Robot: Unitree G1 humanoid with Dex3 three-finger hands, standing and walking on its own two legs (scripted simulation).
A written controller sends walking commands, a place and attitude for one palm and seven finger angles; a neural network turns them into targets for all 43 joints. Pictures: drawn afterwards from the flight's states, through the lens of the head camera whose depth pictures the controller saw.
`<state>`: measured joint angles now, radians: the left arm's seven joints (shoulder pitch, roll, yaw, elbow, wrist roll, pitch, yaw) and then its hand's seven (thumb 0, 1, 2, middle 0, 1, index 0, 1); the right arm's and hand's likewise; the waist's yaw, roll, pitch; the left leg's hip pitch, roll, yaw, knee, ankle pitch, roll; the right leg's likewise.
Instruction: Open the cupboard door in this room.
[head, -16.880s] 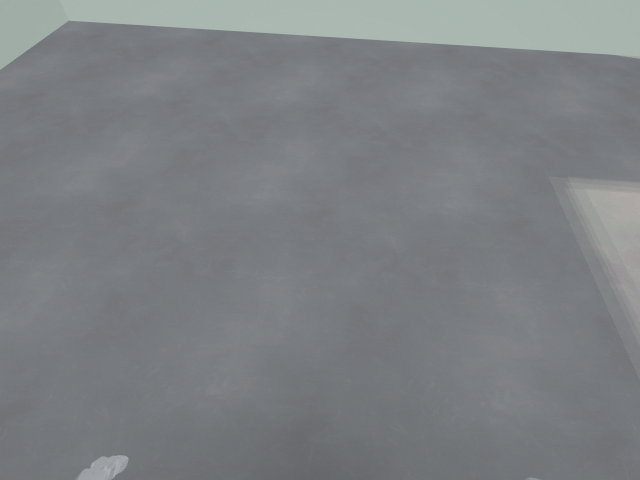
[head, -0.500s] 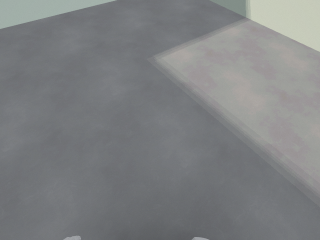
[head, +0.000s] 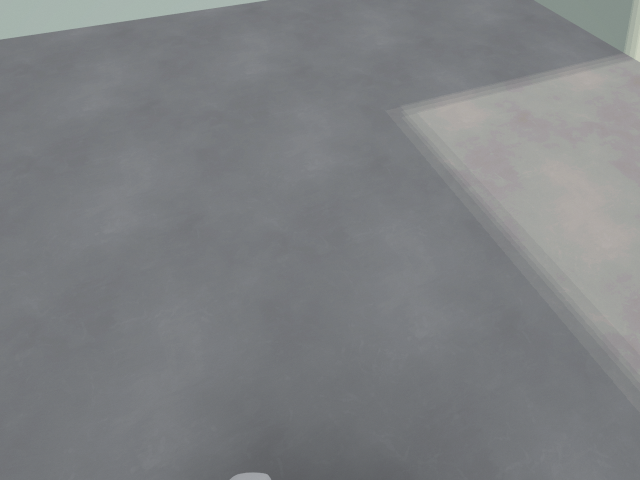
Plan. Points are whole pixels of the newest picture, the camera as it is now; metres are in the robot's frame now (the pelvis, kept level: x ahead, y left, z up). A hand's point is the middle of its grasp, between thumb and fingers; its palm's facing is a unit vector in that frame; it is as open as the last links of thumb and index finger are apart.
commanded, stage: turn or walk to find it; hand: left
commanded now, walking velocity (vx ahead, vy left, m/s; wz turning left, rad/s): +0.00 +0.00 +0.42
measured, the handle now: out of the picture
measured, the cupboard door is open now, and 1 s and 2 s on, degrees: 0 0 0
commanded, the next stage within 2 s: stand and wait in 1.50 s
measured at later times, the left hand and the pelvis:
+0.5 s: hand out of the picture +0.05 +0.23 -0.15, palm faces +0.19 -0.95 -0.25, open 7.4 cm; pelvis -0.03 +0.01 +0.00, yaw +11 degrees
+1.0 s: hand out of the picture -0.12 +0.20 -0.18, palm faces +0.46 -0.85 -0.24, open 7.4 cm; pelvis -0.06 +0.01 -0.01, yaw +26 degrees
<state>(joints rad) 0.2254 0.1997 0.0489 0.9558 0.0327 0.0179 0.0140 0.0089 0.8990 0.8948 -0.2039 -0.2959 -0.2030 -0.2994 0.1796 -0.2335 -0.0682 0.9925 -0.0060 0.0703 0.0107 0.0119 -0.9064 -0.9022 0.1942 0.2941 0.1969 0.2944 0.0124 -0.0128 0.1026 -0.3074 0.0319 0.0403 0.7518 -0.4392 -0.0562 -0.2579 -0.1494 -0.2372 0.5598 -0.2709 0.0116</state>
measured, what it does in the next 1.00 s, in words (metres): steps on the spot, turning left: left foot, then right foot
